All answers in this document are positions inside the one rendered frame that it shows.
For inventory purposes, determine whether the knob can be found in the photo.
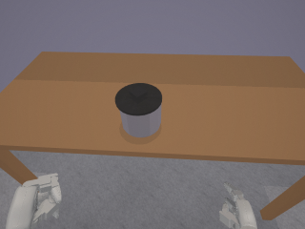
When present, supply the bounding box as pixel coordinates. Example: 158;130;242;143
129;86;148;100

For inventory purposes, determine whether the robot left hand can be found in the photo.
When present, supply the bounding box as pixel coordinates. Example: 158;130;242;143
5;173;62;229

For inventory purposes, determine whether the table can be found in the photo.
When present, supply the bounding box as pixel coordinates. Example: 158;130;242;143
0;52;305;220

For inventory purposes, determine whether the pot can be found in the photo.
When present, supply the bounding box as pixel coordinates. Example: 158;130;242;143
119;103;162;137

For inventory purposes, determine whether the lid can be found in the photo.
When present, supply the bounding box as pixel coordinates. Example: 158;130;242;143
114;83;162;116

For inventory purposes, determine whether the robot right hand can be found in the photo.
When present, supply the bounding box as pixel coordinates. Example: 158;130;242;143
219;181;257;229

